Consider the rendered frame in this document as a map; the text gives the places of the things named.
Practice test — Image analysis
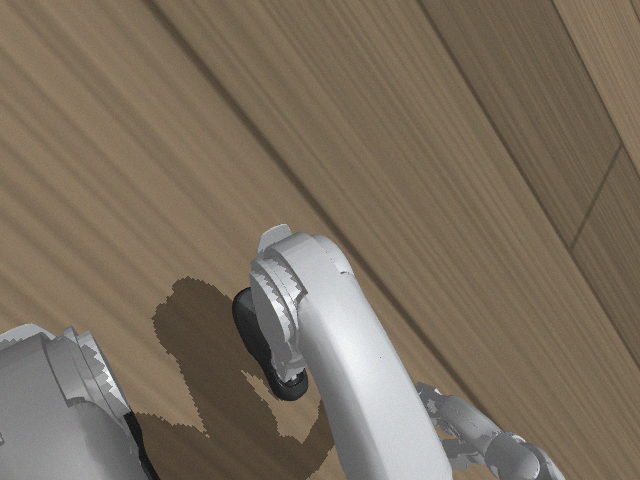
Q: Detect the right robot arm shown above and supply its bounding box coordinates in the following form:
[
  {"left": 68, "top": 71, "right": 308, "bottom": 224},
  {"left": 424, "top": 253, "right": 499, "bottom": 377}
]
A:
[{"left": 484, "top": 432, "right": 565, "bottom": 480}]

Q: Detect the right robot hand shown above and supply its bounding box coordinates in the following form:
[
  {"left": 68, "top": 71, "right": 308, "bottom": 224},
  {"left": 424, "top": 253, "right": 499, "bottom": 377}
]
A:
[{"left": 414, "top": 382, "right": 504, "bottom": 470}]

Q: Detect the left robot foot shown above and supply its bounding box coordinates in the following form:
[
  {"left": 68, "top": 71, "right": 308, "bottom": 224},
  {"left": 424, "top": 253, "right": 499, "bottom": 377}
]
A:
[{"left": 124, "top": 408, "right": 160, "bottom": 480}]

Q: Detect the right robot foot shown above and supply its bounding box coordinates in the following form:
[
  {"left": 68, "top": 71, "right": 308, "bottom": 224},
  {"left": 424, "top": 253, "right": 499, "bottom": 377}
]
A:
[{"left": 232, "top": 287, "right": 308, "bottom": 401}]

